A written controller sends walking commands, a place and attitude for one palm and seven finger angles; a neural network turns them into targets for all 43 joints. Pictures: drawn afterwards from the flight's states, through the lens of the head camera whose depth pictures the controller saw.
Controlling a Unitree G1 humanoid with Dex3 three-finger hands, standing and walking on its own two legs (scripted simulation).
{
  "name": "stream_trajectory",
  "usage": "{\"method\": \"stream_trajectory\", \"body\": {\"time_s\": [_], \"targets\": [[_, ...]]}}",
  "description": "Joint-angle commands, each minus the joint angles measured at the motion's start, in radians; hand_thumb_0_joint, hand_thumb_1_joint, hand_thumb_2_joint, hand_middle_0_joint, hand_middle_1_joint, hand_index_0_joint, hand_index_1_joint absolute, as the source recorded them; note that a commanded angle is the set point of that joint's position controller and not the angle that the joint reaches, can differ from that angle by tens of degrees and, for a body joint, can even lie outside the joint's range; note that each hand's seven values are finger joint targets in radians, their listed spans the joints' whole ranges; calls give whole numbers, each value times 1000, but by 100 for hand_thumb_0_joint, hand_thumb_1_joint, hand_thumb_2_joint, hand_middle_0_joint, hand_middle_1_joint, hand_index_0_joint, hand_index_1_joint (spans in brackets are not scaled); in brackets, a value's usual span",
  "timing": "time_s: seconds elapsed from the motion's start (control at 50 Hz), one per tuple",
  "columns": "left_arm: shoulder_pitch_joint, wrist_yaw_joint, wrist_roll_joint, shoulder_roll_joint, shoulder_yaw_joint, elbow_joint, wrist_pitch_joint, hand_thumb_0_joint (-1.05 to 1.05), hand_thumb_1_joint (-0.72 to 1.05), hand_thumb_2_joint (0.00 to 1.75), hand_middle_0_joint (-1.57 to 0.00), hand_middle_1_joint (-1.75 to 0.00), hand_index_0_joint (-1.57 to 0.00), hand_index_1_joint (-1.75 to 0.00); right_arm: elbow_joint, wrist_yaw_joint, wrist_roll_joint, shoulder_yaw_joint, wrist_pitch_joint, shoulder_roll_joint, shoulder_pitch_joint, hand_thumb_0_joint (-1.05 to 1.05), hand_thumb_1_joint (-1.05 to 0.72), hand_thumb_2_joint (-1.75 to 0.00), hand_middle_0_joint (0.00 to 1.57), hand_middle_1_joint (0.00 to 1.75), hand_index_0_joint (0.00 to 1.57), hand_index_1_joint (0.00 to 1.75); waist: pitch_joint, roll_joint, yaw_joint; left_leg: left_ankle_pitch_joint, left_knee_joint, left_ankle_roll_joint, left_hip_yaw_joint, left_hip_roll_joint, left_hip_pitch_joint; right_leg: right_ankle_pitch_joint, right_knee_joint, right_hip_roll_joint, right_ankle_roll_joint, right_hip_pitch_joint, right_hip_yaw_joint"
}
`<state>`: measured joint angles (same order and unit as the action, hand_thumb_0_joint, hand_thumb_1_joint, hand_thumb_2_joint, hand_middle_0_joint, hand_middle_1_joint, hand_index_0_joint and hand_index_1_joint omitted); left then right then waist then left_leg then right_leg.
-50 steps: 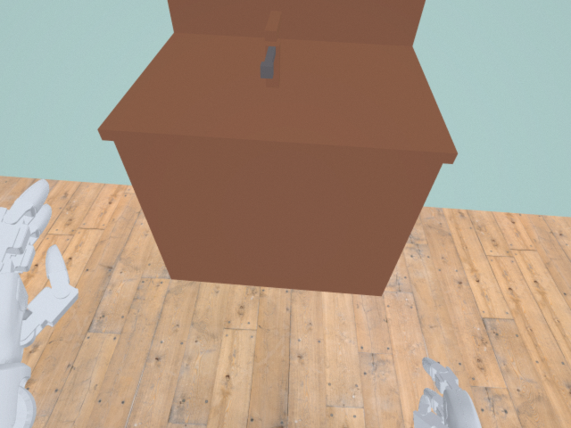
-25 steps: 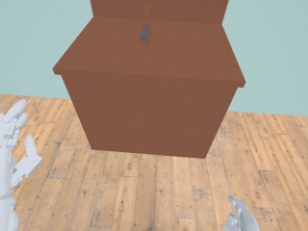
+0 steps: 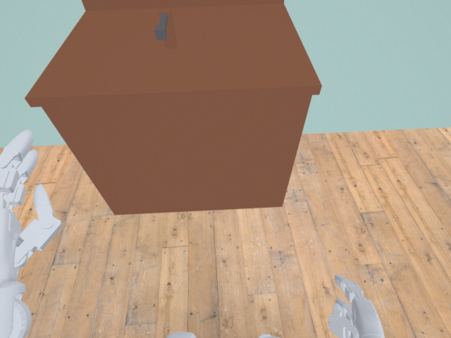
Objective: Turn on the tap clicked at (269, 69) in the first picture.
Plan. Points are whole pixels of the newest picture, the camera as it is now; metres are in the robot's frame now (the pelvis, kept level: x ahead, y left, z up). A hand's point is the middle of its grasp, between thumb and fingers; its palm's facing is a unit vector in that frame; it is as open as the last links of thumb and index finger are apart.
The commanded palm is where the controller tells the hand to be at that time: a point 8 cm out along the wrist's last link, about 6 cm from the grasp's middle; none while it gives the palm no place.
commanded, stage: turn to face it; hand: left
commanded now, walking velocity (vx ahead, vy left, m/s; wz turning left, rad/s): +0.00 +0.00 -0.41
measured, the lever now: (160, 33) +0.83 +0.25 +0.13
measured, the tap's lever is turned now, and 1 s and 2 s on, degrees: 0 0 0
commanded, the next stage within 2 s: take the last steps up to it in 0.24 s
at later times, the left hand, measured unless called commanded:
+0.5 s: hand (139, 222) +0.23 +0.13 +0.17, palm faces +0.16 -0.89 -0.42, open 7.4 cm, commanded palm +0.17 +0.20 +0.19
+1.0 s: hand (115, 209) +0.24 +0.16 +0.18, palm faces +0.28 -0.86 -0.42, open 7.4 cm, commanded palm +0.20 +0.21 +0.19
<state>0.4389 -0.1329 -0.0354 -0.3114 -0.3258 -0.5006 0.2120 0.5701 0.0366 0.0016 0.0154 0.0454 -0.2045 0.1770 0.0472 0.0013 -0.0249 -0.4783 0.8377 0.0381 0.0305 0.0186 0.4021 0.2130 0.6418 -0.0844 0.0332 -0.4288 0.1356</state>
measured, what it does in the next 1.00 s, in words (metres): steps on the spot: right foot, then left foot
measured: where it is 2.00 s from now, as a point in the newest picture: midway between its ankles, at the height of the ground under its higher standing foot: outside the picture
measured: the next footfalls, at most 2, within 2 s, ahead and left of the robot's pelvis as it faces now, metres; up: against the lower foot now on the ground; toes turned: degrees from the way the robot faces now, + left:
right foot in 0.36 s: +0.04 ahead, -0.13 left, +0.00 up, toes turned -18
left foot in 0.76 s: +0.03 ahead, +0.09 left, +0.00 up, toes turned -6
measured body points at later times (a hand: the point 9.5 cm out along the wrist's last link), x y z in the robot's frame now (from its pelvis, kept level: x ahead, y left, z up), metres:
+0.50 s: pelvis -0.05 -0.04 +0.00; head -0.03 -0.06 +0.45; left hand +0.22 +0.18 +0.19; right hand +0.06 -0.30 -0.10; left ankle -0.05 +0.11 -0.66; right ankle -0.01 -0.12 -0.72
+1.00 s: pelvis -0.01 -0.04 +0.00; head -0.03 -0.06 +0.45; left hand +0.22 +0.21 +0.20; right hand +0.10 -0.28 -0.10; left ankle -0.01 +0.09 -0.72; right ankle +0.00 -0.12 -0.72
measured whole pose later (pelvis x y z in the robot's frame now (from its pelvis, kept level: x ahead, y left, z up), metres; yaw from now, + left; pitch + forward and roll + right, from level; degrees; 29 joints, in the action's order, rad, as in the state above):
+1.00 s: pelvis -0.01 -0.04 +0.00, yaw -11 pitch -2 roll +1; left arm 0.45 -0.15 0.00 -0.33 -0.33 -0.36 0.22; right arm 0.65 0.06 0.01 -0.02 0.12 -0.16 0.27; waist -0.04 0.04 0.00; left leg -0.35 0.57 0.00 0.07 0.03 0.19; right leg 0.41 0.67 0.03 -0.01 -0.31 -0.12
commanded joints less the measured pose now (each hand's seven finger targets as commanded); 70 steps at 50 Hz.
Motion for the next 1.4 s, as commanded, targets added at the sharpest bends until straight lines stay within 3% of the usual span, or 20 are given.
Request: {"method": "stream_trajectory", "body": {"time_s": [0.0,0.06,0.12,0.18,0.24,0.32,0.34,0.36,0.4,0.5,0.7,0.76,0.8,0.96,0.98,1.02,1.08,1.18,1.32,1.38], "targets": [[0,-30,-7,-228,-191,-200,60,0,90,90,-20,-30,-20,-30,-172,1,0,15,34,-65,-75,0,-90,-90,20,30,20,30,-243,-155,-2,15,-109,-4,-49,-1,-23,-280,-219,253,132,221,319],[-3,-23,-10,-218,-178,-217,73,0,90,90,-20,-30,-20,-30,-165,6,-2,18,26,-78,-57,0,-90,-90,20,30,20,30,-274,-85,12,184,-385,-25,14,7,-238,-201,-164,182,52,140,242],[-20,-15,-14,-217,-174,-258,84,0,90,90,-20,-30,-20,-30,-182,21,-15,42,46,-117,-61,0,-90,-90,20,30,20,30,-239,175,7,489,-464,-143,-201,300,-411,122,142,32,-52,-124,48],[-15,-6,-9,-204,-161,-239,82,0,90,90,-20,-30,-20,-30,-158,16,-5,31,78,-90,-38,0,-90,-90,20,30,20,30,-141,246,10,474,-497,-245,-235,408,-261,253,437,87,-75,-184,-61],[-45,-1,-2,-154,-89,-169,69,0,90,90,-20,-30,-20,-30,-137,10,-13,34,98,-121,-20,0,-90,-90,20,30,20,30,-48,182,16,556,-416,-145,-1,329,-170,212,196,99,-72,-32,-152],[-150,-7,18,-173,-96,-100,57,0,90,90,-20,-30,-20,-30,-127,7,-14,30,115,-130,-22,0,-90,-90,20,30,20,30,-42,127,23,366,-234,-71,56,234,-65,-12,-123,72,-66,203,-228],[-175,-10,26,-203,-111,-99,59,0,90,90,-20,-30,-20,-30,-127,7,-14,31,115,-117,-25,0,-90,-90,20,30,20,30,-63,-5,31,243,-87,-44,100,154,-41,-139,-196,156,-16,222,-90],[-165,-20,27,-255,-144,-100,58,0,90,90,-20,-30,-20,-30,-141,13,-10,27,112,-96,-47,0,-90,-90,20,30,20,30,-100,-249,27,-51,120,-12,106,26,124,-249,-269,344,87,278,242],[-94,-26,13,-257,-157,-108,52,0,90,90,-20,-30,-20,-30,-126,14,-8,37,93,-112,-57,0,-90,-90,20,30,20,30,-147,-209,18,-60,341,-20,-45,27,126,50,-384,410,113,237,378],[86,-34,8,-277,-227,-225,90,0,90,90,-20,-30,-20,-30,-128,13,-1,3,43,-74,-79,0,-90,-90,20,30,20,30,-221,-91,35,94,155,-15,-22,46,120,108,-360,339,131,287,135],[7,-45,19,-196,-121,-105,99,0,90,90,-20,-30,-20,-30,-92,40,5,24,98,-100,10,0,-90,-90,20,30,20,30,-142,-19,47,94,-414,-78,60,-1,-214,407,-332,298,79,119,83],[-69,-42,23,-181,-102,-108,112,0,90,90,-20,-30,-20,-30,-101,45,4,35,103,-144,5,0,-90,-90,20,30,20,30,-53,206,48,-101,-582,-195,-272,211,-244,335,-9,110,-8,-43,-93],[-121,-38,42,-211,-112,-89,103,0,90,90,-20,-30,-20,-30,-78,48,4,25,111,-112,-9,0,-90,-90,20,30,20,30,18,229,53,-242,-675,-272,-420,325,-143,298,306,104,-38,-139,-187],[-154,-29,38,-192,-85,-115,80,0,90,90,-20,-30,-20,-30,-53,38,7,25,134,-124,-25,0,-90,-90,20,30,20,30,-43,120,21,139,-394,-160,-89,187,-55,131,-150,108,-38,258,-279],[-143,-30,43,-201,-89,-100,80,0,90,90,-20,-30,-20,-30,-54,38,7,26,132,-118,-28,0,-90,-90,20,30,20,30,-73,40,20,163,-229,-136,-25,137,26,122,-211,168,5,360,-167],[-154,-33,27,-264,-144,-88,82,0,90,90,-20,-30,-20,-30,-72,28,2,30,122,-102,-62,0,-90,-90,20,30,20,30,-92,-300,8,-39,294,-51,31,-13,337,64,-393,530,181,491,453],[-84,-12,16,-258,-177,-63,99,0,90,90,-20,-30,-20,-30,-49,19,6,31,97,-97,-51,0,-90,-90,20,30,20,30,-48,-73,23,106,388,-22,-82,68,301,64,-382,473,174,331,295],[-60,-13,17,-217,-150,-113,137,0,90,90,-20,-30,-20,-30,-62,21,8,13,72,-76,-69,0,-90,-90,20,30,20,30,-92,-109,38,224,115,-15,17,87,209,-256,-336,374,110,341,-55],[-37,-47,14,-226,-152,-221,109,0,90,90,-20,-30,-20,-30,-115,29,8,32,106,-75,-45,0,-90,-90,20,30,20,30,-155,-165,6,267,-267,-45,156,15,-65,-295,-236,348,95,352,-74],[-38,-52,11,-218,-153,-231,114,0,90,90,-20,-30,-20,-30,-110,46,3,52,106,-109,-9,0,-90,-90,20,30,20,30,-207,24,46,362,-417,-81,105,45,-364,-260,62,263,18,205,-164]]}}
